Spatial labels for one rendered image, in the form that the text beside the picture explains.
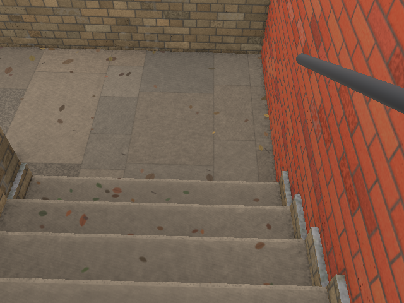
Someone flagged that stairs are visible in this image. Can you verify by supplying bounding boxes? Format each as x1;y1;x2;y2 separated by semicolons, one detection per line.
0;175;329;303

